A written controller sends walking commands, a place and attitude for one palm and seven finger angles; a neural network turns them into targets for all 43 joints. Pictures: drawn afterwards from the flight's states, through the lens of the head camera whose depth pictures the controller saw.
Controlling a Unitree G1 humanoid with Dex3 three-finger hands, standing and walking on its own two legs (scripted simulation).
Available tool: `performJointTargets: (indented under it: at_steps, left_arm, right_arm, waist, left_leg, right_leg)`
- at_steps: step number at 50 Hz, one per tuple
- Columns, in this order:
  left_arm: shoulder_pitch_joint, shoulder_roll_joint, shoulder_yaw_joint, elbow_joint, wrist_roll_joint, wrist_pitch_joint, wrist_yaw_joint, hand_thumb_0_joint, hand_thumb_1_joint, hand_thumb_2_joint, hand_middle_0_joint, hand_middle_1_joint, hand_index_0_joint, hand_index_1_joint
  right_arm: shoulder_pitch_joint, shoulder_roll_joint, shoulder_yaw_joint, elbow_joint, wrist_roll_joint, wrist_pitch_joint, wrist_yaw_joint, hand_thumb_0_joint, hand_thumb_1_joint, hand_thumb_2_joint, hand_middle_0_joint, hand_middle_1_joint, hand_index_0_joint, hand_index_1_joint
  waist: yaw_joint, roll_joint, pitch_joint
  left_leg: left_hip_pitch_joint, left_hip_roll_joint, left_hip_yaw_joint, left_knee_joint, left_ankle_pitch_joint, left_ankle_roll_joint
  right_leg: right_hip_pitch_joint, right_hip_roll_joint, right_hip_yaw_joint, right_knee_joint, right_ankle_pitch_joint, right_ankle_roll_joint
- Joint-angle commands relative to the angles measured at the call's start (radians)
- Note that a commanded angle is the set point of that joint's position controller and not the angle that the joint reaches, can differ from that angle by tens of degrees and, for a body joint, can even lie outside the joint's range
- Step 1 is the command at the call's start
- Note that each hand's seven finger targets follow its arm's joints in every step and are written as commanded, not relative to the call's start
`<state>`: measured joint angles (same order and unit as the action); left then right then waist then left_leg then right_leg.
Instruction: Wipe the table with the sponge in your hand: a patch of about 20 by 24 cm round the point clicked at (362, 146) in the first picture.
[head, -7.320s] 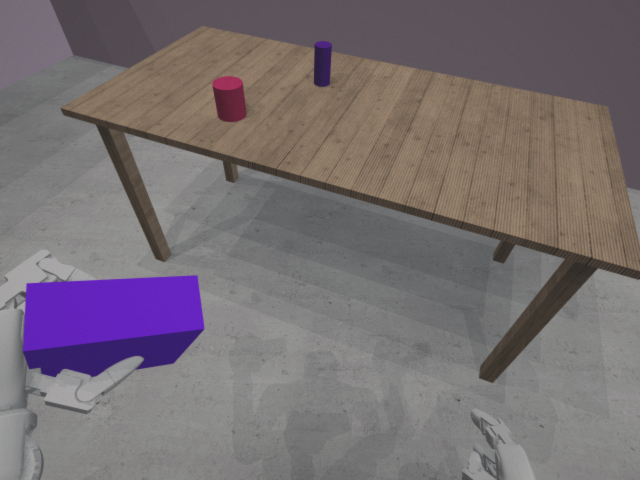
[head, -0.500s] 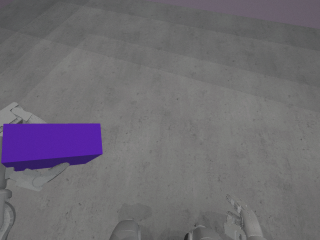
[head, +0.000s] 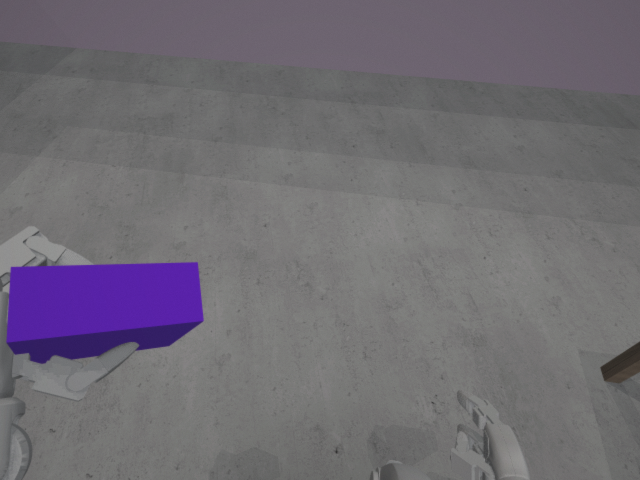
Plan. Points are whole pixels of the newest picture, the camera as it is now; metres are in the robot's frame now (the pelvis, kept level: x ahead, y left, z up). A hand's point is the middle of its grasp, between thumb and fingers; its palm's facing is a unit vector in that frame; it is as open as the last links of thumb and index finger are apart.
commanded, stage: turn to face it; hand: left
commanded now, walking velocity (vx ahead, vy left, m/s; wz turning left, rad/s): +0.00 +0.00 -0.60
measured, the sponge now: (135, 313) +0.22 +0.21 +0.15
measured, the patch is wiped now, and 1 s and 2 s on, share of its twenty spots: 0.00 0.00 0.00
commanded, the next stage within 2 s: none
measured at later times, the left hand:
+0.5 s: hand (248, 329) +0.21 +0.09 +0.18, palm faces +0.13 -0.86 -0.49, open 9.7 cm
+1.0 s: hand (435, 426) +0.15 -0.06 +0.18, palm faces -0.20 -0.81 -0.56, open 9.7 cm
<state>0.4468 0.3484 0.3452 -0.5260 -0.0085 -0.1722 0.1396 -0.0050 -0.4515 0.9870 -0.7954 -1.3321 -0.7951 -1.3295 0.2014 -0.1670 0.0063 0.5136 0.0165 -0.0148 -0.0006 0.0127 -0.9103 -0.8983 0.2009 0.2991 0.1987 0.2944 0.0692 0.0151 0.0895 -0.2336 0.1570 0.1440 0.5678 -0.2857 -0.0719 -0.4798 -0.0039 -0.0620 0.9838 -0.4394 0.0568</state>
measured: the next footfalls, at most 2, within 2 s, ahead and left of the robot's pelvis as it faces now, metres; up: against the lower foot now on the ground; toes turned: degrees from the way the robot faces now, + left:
right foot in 0.10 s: +0.04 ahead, -0.14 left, +0.00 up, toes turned -10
left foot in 0.54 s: -0.01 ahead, +0.08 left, +0.00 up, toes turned -14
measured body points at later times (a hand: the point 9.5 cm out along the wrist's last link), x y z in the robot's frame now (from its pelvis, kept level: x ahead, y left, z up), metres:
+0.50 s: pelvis -0.07 -0.07 +0.01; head -0.03 -0.09 +0.45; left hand +0.19 +0.14 +0.21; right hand +0.03 -0.38 -0.08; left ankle -0.05 +0.08 -0.71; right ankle +0.00 -0.14 -0.73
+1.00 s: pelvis -0.16 -0.11 +0.00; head -0.11 -0.17 +0.44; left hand +0.16 -0.01 +0.21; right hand -0.14 -0.39 -0.12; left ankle -0.09 +0.04 -0.66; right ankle -0.11 -0.18 -0.73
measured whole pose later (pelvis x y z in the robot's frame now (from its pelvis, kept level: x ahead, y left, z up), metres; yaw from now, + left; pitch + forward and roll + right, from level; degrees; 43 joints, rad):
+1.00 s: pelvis -0.16 -0.11 +0.00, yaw -34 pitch +0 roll +4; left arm 0.54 0.42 0.39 -0.61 -0.05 -0.20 0.13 -0.01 -0.45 0.99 -0.79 -1.34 -0.79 -1.33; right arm 0.14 -0.21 -0.01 0.56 0.00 0.05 0.01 0.01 -0.91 -0.90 0.20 0.30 0.20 0.29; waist -0.01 0.00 0.16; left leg -0.45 0.04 0.03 1.05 -0.45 -0.10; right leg -0.38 0.08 0.01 0.54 -0.15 -0.13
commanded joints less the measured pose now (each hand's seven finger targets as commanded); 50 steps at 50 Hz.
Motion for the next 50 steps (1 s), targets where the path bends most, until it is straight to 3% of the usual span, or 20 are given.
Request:
performJointTargets:
  at_steps: [1, 4, 5, 6, 7, 10, 19, 25, 27, 28, 29, 30, 32, 37, 38, 39, 40, 41, 44, 50]
  left_arm:
    - [-0.142, 0.167, 0.081, -0.221, -0.014, -0.075, 0.011, 0.0, 0.1, 1.3, -1.2, -1.6, -1.2, -1.6]
    - [-0.125, 0.191, 0.107, -0.183, -0.006, -0.066, 0.009, 0.0, 0.1, 1.3, -1.2, -1.6, -1.2, -1.6]
    - [-0.126, 0.235, 0.146, -0.195, -0.008, -0.078, 0.017, 0.0, 0.1, 1.3, -1.2, -1.6, -1.2, -1.6]
    - [-0.076, 0.292, 0.214, -0.188, -0.03, -0.073, 0.026, 0.0, 0.1, 1.3, -1.2, -1.6, -1.2, -1.6]
    - [-0.038, 0.301, 0.232, -0.24, -0.052, -0.067, 0.024, 0.0, 0.1, 1.3, -1.2, -1.6, -1.2, -1.6]
    - [0.116, 0.257, 0.261, -0.292, -0.063, -0.086, 0.026, 0.0, 0.1, 1.3, -1.2, -1.6, -1.2, -1.6]
    - [0.119, 0.223, 0.208, -0.233, -0.058, -0.071, 0.037, 0.0, 0.1, 1.3, -1.2, -1.6, -1.2, -1.6]
    - [0.027, 0.222, 0.155, -0.267, -0.042, -0.066, 0.025, 0.0, 0.1, 1.3, -1.2, -1.6, -1.2, -1.6]
    - [-0.016, 0.219, 0.153, -0.276, -0.037, -0.081, 0.014, 0.0, 0.1, 1.3, -1.2, -1.6, -1.2, -1.6]
    - [-0.039, 0.218, 0.155, -0.286, -0.032, -0.084, 0.009, 0.0, 0.1, 1.3, -1.2, -1.6, -1.2, -1.6]
    - [-0.059, 0.278, 0.202, -0.318, -0.019, -0.083, 0.016, 0.0, 0.1, 1.3, -1.2, -1.6, -1.2, -1.6]
    - [-0.016, 0.224, 0.176, -0.241, -0.014, -0.075, 0.007, 0.0, 0.1, 1.3, -1.2, -1.6, -1.2, -1.6]
    - [-0.057, 0.166, 0.111, -0.219, -0.022, -0.076, -0.003, 0.0, 0.1, 1.3, -1.2, -1.6, -1.2, -1.6]
    - [-0.197, 0.17, 0.076, -0.218, -0.01, -0.063, 0.007, 0.0, 0.1, 1.3, -1.2, -1.6, -1.2, -1.6]
    - [-0.218, 0.202, 0.099, -0.209, -0.005, -0.065, 0.011, 0.0, 0.1, 1.3, -1.2, -1.6, -1.2, -1.6]
    - [-0.166, 0.243, 0.142, -0.166, -0.007, -0.056, 0.022, 0.0, 0.1, 1.3, -1.2, -1.6, -1.2, -1.6]
    - [-0.139, 0.264, 0.17, -0.215, -0.038, -0.05, 0.022, 0.0, 0.1, 1.3, -1.2, -1.6, -1.2, -1.6]
    - [-0.06, 0.293, 0.213, -0.255, -0.049, -0.059, 0.023, 0.0, 0.1, 1.3, -1.2, -1.6, -1.2, -1.6]
    - [0.065, 0.253, 0.232, -0.306, -0.062, -0.086, 0.026, 0.0, 0.1, 1.3, -1.2, -1.6, -1.2, -1.6]
    - [0.151, 0.239, 0.247, -0.198, -0.067, -0.083, 0.035, 0.0, 0.1, 1.3, -1.2, -1.6, -1.2, -1.6]
  right_arm:
    - [-0.026, -0.177, -0.063, -0.123, -0.001, -0.084, -0.006, 0.0, -0.9, -0.9, 0.2, 0.3, 0.2, 0.3]
    - [-0.009, -0.164, -0.064, -0.118, 0.005, -0.089, 0.004, 0.0, -0.9, -0.9, 0.2, 0.3, 0.2, 0.3]
    - [-0.024, -0.129, -0.053, -0.131, 0.009, -0.088, 0.004, 0.0, -0.9, -0.9, 0.2, 0.3, 0.2, 0.3]
    - [-0.07, -0.129, -0.052, -0.155, 0.01, -0.081, -0.003, 0.0, -0.9, -0.9, 0.2, 0.3, 0.2, 0.3]
    - [-0.116, -0.125, -0.057, -0.151, 0.011, -0.064, -0.005, 0.0, -0.9, -0.9, 0.2, 0.3, 0.2, 0.3]
    - [-0.13, -0.086, -0.021, -0.125, -0.001, -0.004, 0.004, 0.0, -0.9, -0.9, 0.2, 0.3, 0.2, 0.3]
    - [-0.126, -0.146, -0.055, -0.128, 0.002, 0.034, -0.011, 0.0, -0.9, -0.9, 0.2, 0.3, 0.2, 0.3]
    - [-0.077, -0.163, -0.056, -0.134, -0.001, 0.044, -0.014, 0.0, -0.9, -0.9, 0.2, 0.3, 0.2, 0.3]
    - [-0.079, -0.184, -0.067, -0.147, -0.009, 0.034, -0.022, 0.0, -0.9, -0.9, 0.2, 0.3, 0.2, 0.3]
    - [-0.093, -0.193, -0.07, -0.16, -0.005, 0.025, -0.026, 0.0, -0.9, -0.9, 0.2, 0.3, 0.2, 0.3]
    - [-0.105, -0.159, -0.064, -0.156, 0.0, 0.012, -0.034, 0.0, -0.9, -0.9, 0.2, 0.3, 0.2, 0.3]
    - [-0.105, -0.147, -0.068, -0.158, -0.003, 0.005, -0.033, 0.0, -0.9, -0.9, 0.2, 0.3, 0.2, 0.3]
    - [-0.083, -0.155, -0.063, -0.142, 0.01, -0.016, -0.02, 0.0, -0.9, -0.9, 0.2, 0.3, 0.2, 0.3]
    - [-0.026, -0.181, -0.064, -0.125, 0.009, -0.077, -0.006, 0.0, -0.9, -0.9, 0.2, 0.3, 0.2, 0.3]
    - [-0.031, -0.163, -0.06, -0.126, 0.013, -0.08, -0.003, 0.0, -0.9, -0.9, 0.2, 0.3, 0.2, 0.3]
    - [-0.083, -0.137, -0.05, -0.153, 0.008, -0.078, -0.008, 0.0, -0.9, -0.9, 0.2, 0.3, 0.2, 0.3]
    - [-0.125, -0.153, -0.065, -0.157, 0.015, -0.067, -0.012, 0.0, -0.9, -0.9, 0.2, 0.3, 0.2, 0.3]
    - [-0.122, -0.121, -0.046, -0.144, 0.001, -0.051, -0.013, 0.0, -0.9, -0.9, 0.2, 0.3, 0.2, 0.3]
    - [-0.127, -0.103, -0.022, -0.114, -0.006, 0.002, 0.004, 0.0, -0.9, -0.9, 0.2, 0.3, 0.2, 0.3]
    - [-0.13, -0.122, -0.045, -0.109, -0.007, 0.037, -0.004, 0.0, -0.9, -0.9, 0.2, 0.3, 0.2, 0.3]
  waist:
    - [-0.061, 0.266, -0.093]
    - [-0.056, 0.122, -0.154]
    - [-0.049, -0.133, -0.175]
    - [-0.022, -0.359, -0.222]
    - [-0.021, -0.32, -0.238]
    - [-0.042, -0.089, -0.306]
    - [-0.032, -0.119, -0.257]
    - [-0.046, -0.07, -0.239]
    - [-0.048, 0.078, -0.172]
    - [-0.042, 0.227, -0.157]
    - [-0.019, 0.326, -0.177]
    - [-0.026, 0.283, -0.103]
    - [-0.029, 0.237, -0.02]
    - [-0.047, 0.131, -0.114]
    - [-0.049, -0.042, -0.133]
    - [-0.031, -0.293, -0.153]
    - [-0.019, -0.31, -0.17]
    - [-0.025, -0.182, -0.179]
    - [-0.036, -0.034, -0.293]
    - [-0.032, -0.12, -0.276]
  left_leg:
    - [0.014, 0.223, -0.022, -0.137, 0.312, 0.113]
    - [-0.033, 0.145, 0.03, 0.133, 0.21, 0.048]
    - [-0.169, 0.043, 0.057, 0.338, -0.046, 0.003]
    - [-0.341, -0.075, -0.032, 0.561, -0.359, -0.024]
    - [-0.333, -0.051, -0.168, 0.661, -0.308, -0.017]
    - [-0.372, -0.047, -0.168, 0.641, -0.202, -0.031]
    - [-0.174, -0.101, -0.125, 0.227, -0.192, -0.003]
    - [0.088, -0.101, -0.105, -0.109, -0.115, 0.044]
    - [0.189, 0.068, -0.227, -0.222, -0.135, 0.128]
    - [0.177, 0.198, -0.305, -0.246, -0.012, 0.183]
    - [0.039, 0.3, -0.315, -0.306, -0.044, 0.229]
    - [-0.134, 0.315, -0.271, -0.324, -0.08, 0.245]
    - [-0.106, 0.265, -0.105, -0.241, 0.103, 0.194]
    - [-0.024, 0.164, 0.0, 0.105, 0.293, 0.071]
    - [-0.079, 0.081, 0.034, 0.304, 0.154, 0.033]
    - [-0.309, -0.075, 0.007, 0.529, -0.309, -0.014]
    - [-0.266, -0.076, -0.148, 0.652, -0.329, -0.012]
    - [-0.299, -0.064, -0.197, 0.713, -0.26, -0.017]
    - [-0.322, -0.065, -0.184, 0.643, -0.171, -0.031]
    - [-0.218, -0.111, -0.136, 0.346, -0.181, -0.018]
  right_leg:
    - [0.132, 0.003, -0.074, -0.253, -0.002, 0.016]
    - [0.335, -0.027, -0.034, -0.527, 0.265, -0.026]
    - [0.436, -0.171, 0.182, -0.572, 0.635, -0.102]
    - [0.442, -0.315, 0.496, -0.592, 0.873, -0.199]
    - [0.404, -0.34, 0.514, -0.604, 0.804, -0.205]
    - [0.512, -0.27, 0.373, -0.517, 0.798, -0.23]
    - [0.337, -0.227, 0.459, -0.633, 0.448, -0.237]
    - [0.15, -0.143, 0.48, -0.646, 0.208, -0.144]
    - [-0.053, -0.015, 0.383, -0.512, 0.074, -0.067]
    - [-0.09, 0.062, 0.245, -0.294, 0.033, -0.03]
    - [-0.049, 0.053, 0.15, 0.02, -0.027, -0.02]
    - [0.004, 0.026, 0.114, 0.181, -0.022, -0.009]
    - [-0.029, -0.03, 0.068, 0.069, -0.04, 0.0]
    - [0.287, 0.017, -0.054, -0.442, 0.197, -0.008]
    - [0.343, -0.078, 0.084, -0.542, 0.419, -0.06]
    - [0.407, -0.283, 0.474, -0.6, 0.724, -0.179]
    - [0.291, -0.329, 0.615, -0.679, 0.606, -0.175]
    - [0.317, -0.322, 0.617, -0.655, 0.508, -0.215]
    - [0.452, -0.246, 0.428, -0.574, 0.563, -0.219]
    - [0.362, -0.202, 0.456, -0.666, 0.39, -0.213]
